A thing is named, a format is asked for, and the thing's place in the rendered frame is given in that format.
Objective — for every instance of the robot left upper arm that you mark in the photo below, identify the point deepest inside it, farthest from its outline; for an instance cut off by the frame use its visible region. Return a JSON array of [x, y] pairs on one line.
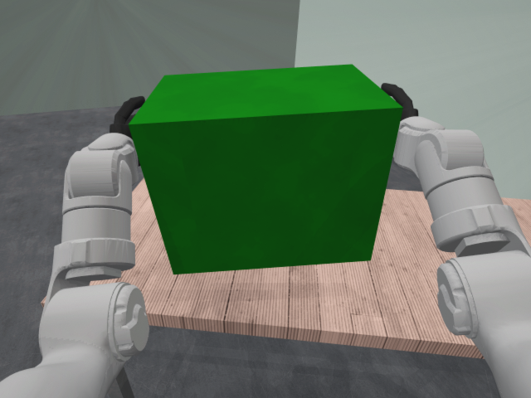
[[87, 335]]

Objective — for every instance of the right robot hand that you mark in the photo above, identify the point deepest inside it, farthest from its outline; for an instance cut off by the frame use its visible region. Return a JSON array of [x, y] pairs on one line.
[[402, 98]]

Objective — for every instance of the left robot hand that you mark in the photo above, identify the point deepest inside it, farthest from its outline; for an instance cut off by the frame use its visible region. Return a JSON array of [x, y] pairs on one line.
[[123, 116]]

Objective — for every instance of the carton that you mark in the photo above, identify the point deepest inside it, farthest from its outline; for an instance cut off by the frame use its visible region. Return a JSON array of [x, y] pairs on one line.
[[255, 169]]

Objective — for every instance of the robot right upper arm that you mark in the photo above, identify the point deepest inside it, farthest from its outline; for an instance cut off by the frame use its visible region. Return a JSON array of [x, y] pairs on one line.
[[487, 298]]

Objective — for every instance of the table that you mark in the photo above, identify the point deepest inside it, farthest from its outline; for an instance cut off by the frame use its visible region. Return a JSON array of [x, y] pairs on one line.
[[388, 302]]

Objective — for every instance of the left robot forearm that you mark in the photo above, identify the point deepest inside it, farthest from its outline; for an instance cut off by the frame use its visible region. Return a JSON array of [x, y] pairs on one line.
[[97, 205]]

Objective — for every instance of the right robot forearm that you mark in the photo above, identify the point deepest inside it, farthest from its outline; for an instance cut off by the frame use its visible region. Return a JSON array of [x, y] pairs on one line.
[[468, 213]]

